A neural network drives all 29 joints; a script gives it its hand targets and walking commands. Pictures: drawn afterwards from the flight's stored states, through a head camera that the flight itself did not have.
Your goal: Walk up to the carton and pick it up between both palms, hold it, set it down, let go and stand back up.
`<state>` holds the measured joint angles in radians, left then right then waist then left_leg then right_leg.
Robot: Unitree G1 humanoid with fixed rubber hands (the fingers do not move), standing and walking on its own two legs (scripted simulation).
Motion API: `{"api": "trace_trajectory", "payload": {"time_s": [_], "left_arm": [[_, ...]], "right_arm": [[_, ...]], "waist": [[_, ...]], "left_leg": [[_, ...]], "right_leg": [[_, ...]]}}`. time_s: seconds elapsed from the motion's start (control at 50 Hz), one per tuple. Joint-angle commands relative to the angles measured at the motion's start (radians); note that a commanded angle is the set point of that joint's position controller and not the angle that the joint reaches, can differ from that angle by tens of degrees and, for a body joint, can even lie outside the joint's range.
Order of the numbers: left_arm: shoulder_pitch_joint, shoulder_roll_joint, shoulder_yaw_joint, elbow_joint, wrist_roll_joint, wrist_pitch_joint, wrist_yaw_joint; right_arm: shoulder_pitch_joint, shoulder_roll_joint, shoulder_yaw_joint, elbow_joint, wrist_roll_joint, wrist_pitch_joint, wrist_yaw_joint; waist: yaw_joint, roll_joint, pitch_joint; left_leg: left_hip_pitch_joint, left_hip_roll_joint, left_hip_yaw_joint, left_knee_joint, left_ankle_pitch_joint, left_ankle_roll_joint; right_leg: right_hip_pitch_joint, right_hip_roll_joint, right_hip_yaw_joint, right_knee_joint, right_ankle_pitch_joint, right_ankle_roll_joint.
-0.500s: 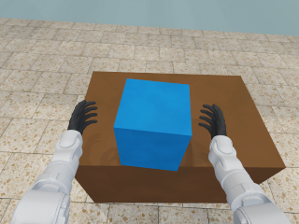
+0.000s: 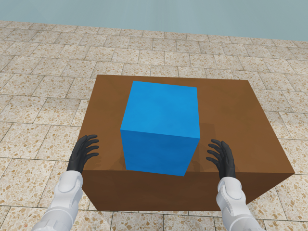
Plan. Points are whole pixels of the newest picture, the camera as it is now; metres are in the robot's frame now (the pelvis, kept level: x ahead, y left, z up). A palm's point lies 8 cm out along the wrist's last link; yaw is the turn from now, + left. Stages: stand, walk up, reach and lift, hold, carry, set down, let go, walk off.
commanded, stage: set down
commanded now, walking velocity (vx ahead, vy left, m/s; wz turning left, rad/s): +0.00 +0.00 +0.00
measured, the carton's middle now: (159, 130) +0.45 +0.02 -0.06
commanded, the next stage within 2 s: let go in 1.40 s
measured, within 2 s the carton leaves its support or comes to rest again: neither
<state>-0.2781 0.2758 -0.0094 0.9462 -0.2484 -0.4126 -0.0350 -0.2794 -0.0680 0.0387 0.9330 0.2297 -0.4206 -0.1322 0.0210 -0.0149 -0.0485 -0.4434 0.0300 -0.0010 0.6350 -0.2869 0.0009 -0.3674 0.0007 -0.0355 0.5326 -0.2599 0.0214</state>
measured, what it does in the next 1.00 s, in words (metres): stands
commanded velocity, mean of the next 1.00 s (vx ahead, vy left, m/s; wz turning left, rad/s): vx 0.00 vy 0.00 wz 0.00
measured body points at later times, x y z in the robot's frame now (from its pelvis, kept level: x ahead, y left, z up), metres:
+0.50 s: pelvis +0.01 +0.00 +0.00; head +0.03 +0.02 +0.45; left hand +0.25 +0.24 -0.06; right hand +0.25 -0.18 -0.05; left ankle +0.02 +0.10 -0.73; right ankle +0.00 -0.14 -0.73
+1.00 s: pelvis +0.03 -0.01 +0.01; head +0.03 +0.01 +0.46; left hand +0.20 +0.22 -0.07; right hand +0.20 -0.21 -0.07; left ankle +0.02 +0.10 -0.73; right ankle +0.00 -0.14 -0.73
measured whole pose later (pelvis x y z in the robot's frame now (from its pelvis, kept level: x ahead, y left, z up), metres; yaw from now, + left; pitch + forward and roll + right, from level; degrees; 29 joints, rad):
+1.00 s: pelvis +0.03 -0.01 +0.01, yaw -2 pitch -4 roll -1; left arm 0.17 0.24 0.01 0.62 -0.07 -0.12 -0.02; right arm 0.14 -0.11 0.04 0.80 0.07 -0.37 -0.04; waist 0.05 -0.02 0.09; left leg -0.11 0.04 0.04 0.44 -0.26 -0.01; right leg -0.07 0.01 0.01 0.38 -0.24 0.01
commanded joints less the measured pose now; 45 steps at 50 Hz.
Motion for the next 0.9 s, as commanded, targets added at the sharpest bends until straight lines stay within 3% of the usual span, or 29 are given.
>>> {"api": "trace_trajectory", "payload": {"time_s": [0.0, 0.28, 0.62, 0.88], "left_arm": [[-0.225, 0.148, 0.035, -0.22, -0.005, -0.082, -0.003], [-0.019, 0.148, 0.022, -0.272, -0.003, -0.105, -0.011], [0.14, 0.121, 0.039, -0.355, 0.082, 0.062, 0.011], [0.298, 0.084, 0.058, -0.478, 0.167, 0.221, 0.021]], "right_arm": [[-0.206, -0.077, -0.023, -0.199, -0.018, -0.095, 0.009], [-0.001, -0.059, -0.007, -0.192, -0.06, -0.186, 0.045], [0.154, -0.1, -0.003, -0.195, -0.076, -0.111, 0.071], [0.299, -0.13, -0.026, -0.266, -0.142, -0.018, 0.086]], "waist": [[-0.005, 0.097, -0.352], [-0.01, 0.093, -0.239], [0.014, 0.071, -0.12], [0.021, 0.059, -0.021]], "left_leg": [[0.249, -0.025, -0.002, -0.041, 0.362, -0.104], [0.211, -0.018, -0.002, -0.043, 0.275, -0.094], [0.343, -0.018, 0.022, -0.142, 0.319, -0.085], [0.446, -0.021, 0.051, -0.218, 0.366, -0.068]], "right_leg": [[0.068, 0.022, 0.021, -0.057, 0.103, -0.038], [0.083, 0.018, 0.037, -0.028, 0.088, -0.054], [0.184, 0.014, 0.039, -0.124, 0.144, -0.059], [0.232, 0.015, 0.037, -0.213, 0.186, -0.058]]}}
